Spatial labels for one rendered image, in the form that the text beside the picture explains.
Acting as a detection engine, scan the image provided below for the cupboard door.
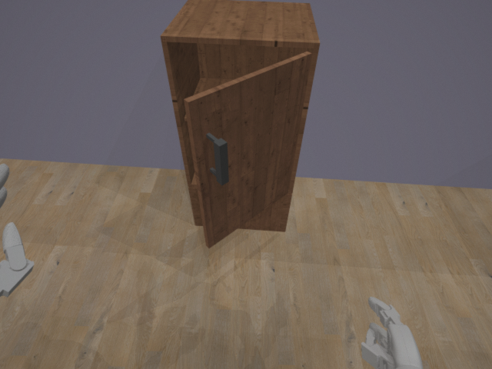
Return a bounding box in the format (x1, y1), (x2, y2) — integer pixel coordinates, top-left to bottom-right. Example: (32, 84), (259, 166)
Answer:
(184, 52), (312, 248)

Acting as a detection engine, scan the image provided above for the right robot hand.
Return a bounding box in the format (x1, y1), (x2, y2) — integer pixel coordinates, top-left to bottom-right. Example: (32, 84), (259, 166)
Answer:
(361, 297), (423, 369)

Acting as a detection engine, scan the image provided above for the handle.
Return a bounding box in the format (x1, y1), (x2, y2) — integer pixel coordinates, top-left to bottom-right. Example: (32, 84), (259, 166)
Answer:
(206, 133), (229, 185)

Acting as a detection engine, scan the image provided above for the left robot hand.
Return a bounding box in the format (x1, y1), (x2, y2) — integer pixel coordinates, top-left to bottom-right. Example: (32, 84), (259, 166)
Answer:
(0, 164), (34, 297)

